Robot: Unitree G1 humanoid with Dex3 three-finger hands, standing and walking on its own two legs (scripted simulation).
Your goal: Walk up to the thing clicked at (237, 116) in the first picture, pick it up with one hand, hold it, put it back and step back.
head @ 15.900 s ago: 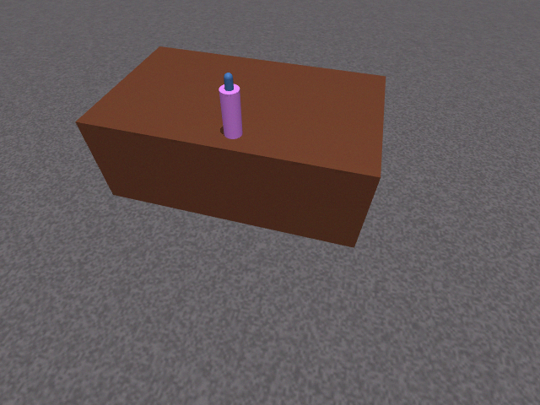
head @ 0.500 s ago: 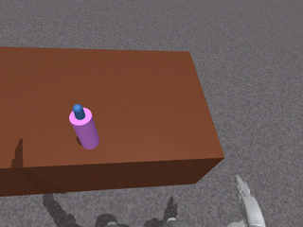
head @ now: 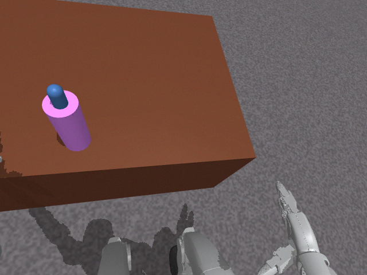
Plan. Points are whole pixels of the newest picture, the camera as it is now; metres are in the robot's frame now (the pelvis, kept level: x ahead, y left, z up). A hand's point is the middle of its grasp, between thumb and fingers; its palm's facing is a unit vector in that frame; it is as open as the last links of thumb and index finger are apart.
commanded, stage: approach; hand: left
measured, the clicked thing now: (67, 118) +0.51 +0.21 -0.10
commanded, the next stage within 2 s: close in in 0.18 s
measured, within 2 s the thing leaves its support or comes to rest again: neither
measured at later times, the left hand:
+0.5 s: hand (56, 130) +0.50 +0.25 -0.15, palm faces +0.19 -0.98 +0.04, open 17.6 cm
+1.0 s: hand (71, 127) +0.50 +0.21 -0.14, palm faces +0.22 -0.98 +0.02, open 17.6 cm
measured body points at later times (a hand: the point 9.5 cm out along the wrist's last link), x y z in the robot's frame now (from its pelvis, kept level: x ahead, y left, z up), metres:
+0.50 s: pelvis -0.03 +0.00 -0.11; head +0.18 +0.08 +0.28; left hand +0.49 +0.30 -0.15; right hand +0.13 -0.27 -0.04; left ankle +0.02 +0.12 -0.64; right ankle +0.03 -0.13 -0.64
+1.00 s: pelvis -0.03 +0.00 -0.10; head +0.16 +0.08 +0.30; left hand +0.48 +0.27 -0.14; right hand +0.14 -0.26 -0.01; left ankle +0.02 +0.12 -0.64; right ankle +0.03 -0.13 -0.64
